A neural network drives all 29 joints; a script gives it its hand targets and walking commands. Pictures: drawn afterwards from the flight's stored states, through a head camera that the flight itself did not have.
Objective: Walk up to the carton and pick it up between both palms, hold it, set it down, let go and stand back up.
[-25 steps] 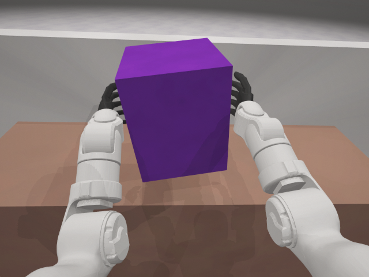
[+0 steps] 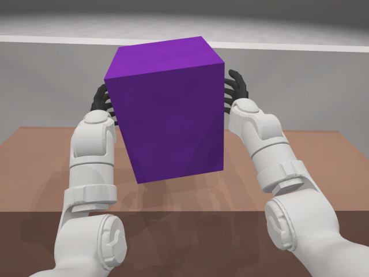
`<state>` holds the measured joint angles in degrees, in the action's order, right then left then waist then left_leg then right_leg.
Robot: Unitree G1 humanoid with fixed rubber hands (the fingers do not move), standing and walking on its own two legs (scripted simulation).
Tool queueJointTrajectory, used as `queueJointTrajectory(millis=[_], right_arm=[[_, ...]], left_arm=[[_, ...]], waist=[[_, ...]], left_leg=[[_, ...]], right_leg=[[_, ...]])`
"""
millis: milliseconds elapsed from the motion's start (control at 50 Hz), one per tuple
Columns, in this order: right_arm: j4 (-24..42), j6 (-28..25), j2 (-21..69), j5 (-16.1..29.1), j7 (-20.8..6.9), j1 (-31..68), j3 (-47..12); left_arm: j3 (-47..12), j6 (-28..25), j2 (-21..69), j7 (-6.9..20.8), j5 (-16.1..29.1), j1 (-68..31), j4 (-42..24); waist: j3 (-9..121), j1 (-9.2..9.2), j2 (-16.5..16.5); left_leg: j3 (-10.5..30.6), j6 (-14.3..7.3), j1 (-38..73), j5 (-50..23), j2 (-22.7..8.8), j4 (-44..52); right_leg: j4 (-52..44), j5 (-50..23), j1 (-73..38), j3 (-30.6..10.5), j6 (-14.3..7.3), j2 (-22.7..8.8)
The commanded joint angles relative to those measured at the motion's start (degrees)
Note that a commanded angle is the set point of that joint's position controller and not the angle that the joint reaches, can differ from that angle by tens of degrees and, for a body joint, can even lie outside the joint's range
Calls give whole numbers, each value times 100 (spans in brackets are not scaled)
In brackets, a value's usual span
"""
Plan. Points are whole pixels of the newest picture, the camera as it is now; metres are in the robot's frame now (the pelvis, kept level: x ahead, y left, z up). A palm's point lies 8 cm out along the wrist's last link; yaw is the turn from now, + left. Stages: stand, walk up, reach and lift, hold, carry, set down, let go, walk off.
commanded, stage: reach and lift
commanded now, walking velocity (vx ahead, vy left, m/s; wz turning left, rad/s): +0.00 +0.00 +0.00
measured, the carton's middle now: (170, 107) +0.43 -0.01 +0.23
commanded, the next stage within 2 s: hold in 0.10 s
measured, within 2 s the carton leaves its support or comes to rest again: neither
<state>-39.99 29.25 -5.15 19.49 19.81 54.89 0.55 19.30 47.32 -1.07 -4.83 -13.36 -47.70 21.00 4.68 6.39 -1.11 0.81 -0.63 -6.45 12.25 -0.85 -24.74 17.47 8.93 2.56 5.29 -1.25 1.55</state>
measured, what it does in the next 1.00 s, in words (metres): stands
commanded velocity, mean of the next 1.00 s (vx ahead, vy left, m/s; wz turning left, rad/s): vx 0.00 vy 0.00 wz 0.00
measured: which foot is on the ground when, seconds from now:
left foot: down 0.00-1.00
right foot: down 0.00-1.00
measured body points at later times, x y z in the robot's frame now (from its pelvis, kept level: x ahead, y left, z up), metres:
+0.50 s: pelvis -0.01 +0.00 +0.00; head -0.10 +0.02 +0.44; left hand +0.38 +0.14 +0.27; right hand +0.37 -0.15 +0.29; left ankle +0.02 +0.11 -0.75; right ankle +0.01 -0.11 -0.75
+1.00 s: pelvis -0.01 -0.01 +0.00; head -0.10 +0.01 +0.44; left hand +0.38 +0.15 +0.28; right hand +0.38 -0.14 +0.30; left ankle +0.02 +0.11 -0.75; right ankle +0.01 -0.11 -0.75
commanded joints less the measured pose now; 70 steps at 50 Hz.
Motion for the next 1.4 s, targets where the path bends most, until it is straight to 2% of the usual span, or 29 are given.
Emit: queueJointTrajectory(millis=[0, 40, 80, 160, 260, 380, 560, 620, 680, 740, 820, 920, 980, 1060, 1160, 1220, 1280, 1360, 1380], right_arm=[[2116, -122, 3899, 885, -956, 5292, -1602], [2268, -99, 3906, 933, -938, 5377, -1636], [2156, -38, 3883, 953, -919, 5250, -1643], [2131, 36, 3783, 1010, -923, 5261, -1608], [2105, 83, 3829, 996, -979, 5464, -1557], [2116, 171, 3930, 1055, -994, 5697, -1561], [1444, 332, 4032, 872, -1046, 5913, -1189], [1111, 387, 3992, 817, -1051, 5939, -1014], [962, 381, 3987, 766, -1068, 6045, -865], [984, 371, 4004, 784, -1049, 6154, -787], [1216, 363, 3956, 931, -985, 6060, -841], [1447, 465, 3756, 1072, -859, 5763, -1001], [1678, 494, 3709, 1177, -815, 5642, -1119], [2113, 523, 3745, 1273, -772, 5705, -1317], [2200, 543, 3801, 1232, -827, 5725, -1368], [2132, 558, 3850, 1197, -863, 5676, -1366], [2080, 557, 3859, 1154, -877, 5726, -1373], [2125, 552, 3920, 1182, -856, 5776, -1425], [1958, 583, 3875, 1162, -854, 5685, -1372]], left_arm=[[-2941, -615, 3577, 856, 1197, -5844, -1332], [-2942, -578, 3586, 865, 1224, -5788, -1310], [-2935, -550, 3558, 862, 1196, -5740, -1362], [-2956, -475, 3578, 875, 1199, -5757, -1394], [-2775, -402, 3515, 867, 1146, -5882, -1340], [-2687, -335, 3474, 828, 1203, -6060, -1263], [-2330, -313, 3302, 876, 1158, -6472, -761], [-1977, -287, 3149, 947, 1006, -6431, -277], [-1844, -332, 3064, 1006, 981, -6571, -156], [-1821, -380, 3076, 1037, 1051, -6643, -63], [-2068, -427, 3238, 1040, 1224, -6718, -413], [-2065, -319, 3153, 1107, 1136, -6309, -504], [-2185, -273, 3162, 1128, 1135, -6206, -821], [-2341, -224, 3256, 1082, 1188, -6213, -1175], [-2518, -189, 3328, 997, 1191, -6313, -1365], [-2510, -179, 3338, 960, 1205, -6307, -1348], [-2301, -147, 3277, 992, 1069, -6145, -1134], [-2310, -153, 3241, 1009, 1088, -6150, -1113], [-2210, -140, 3183, 1020, 1043, -6093, -978]], waist=[[2987, 127, 631], [3045, 108, 619], [3000, 106, 631], [2973, 133, 724], [2922, -14, 549], [3042, -97, 469], [2656, -129, 352], [2410, -203, 288], [2467, -192, 259], [2589, -183, 309], [3010, -11, 585], [2966, 68, 600], [3029, 121, 664], [3072, 95, 686], [3043, 48, 744], [2957, 9, 656], [2865, -124, 499], [2981, -129, 414], [2790, -158, 401]], left_leg=[[288, 378, 878, -1786, 220, 192], [277, 362, 871, -1878, 233, 172], [280, 391, 919, -1993, 236, 154], [308, 437, 948, -1996, 195, 167], [255, 352, 734, -1639, 189, 292], [245, 292, 643, -1472, 207, 312], [193, 136, 146, -609, 196, 570], [155, 70, -67, -268, 229, 644], [139, 38, -177, -123, 250, 686], [154, 73, -180, -302, 253, 656], [235, 229, 74, -926, 241, 472], [265, 325, 310, -1415, 266, 333], [269, 384, 411, -1612, 267, 290], [298, 427, 574, -1888, 267, 196], [321, 432, 572, -1637, 213, 249], [305, 392, 513, -1598, 210, 278], [275, 328, 433, -1405, 207, 344], [267, 326, 508, -1519, 224, 312], [251, 314, 458, -1402, 220, 356]], right_leg=[[-4, -1529, -639, -357, 467, 272], [12, -1649, -726, -370, 483, 282], [36, -1773, -722, -374, 496, 295], [-13, -1572, -653, -372, 443, 312], [-18, -1291, -704, -366, 464, 311], [-38, -1158, -704, -424, 485, 299], [-125, -504, -542, -480, 490, 231], [-184, -237, -539, -533, 516, 155], [-187, -147, -574, -567, 506, 107], [-150, -327, -648, -535, 502, 141], [-39, -930, -791, -507, 459, 221], [-52, -1398, -911, -497, 502, 214], [-23, -1532, -974, -451, 503, 253], [2, -1684, -903, -414, 511, 287], [-2, -1260, -764, -409, 472, 318], [-3, -1286, -728, -427, 465, 300], [-30, -1169, -762, -455, 497, 285], [-22, -1367, -804, -481, 504, 286], [-55, -1251, -759, -475, 507, 283]])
